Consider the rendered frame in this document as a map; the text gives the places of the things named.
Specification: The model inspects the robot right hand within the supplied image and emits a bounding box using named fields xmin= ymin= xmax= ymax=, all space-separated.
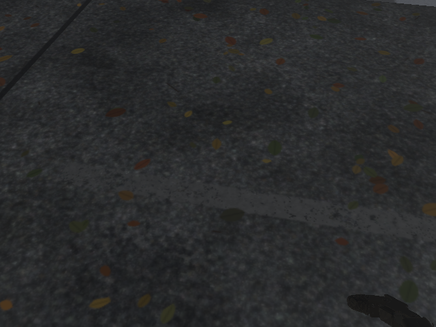
xmin=347 ymin=294 xmax=434 ymax=327

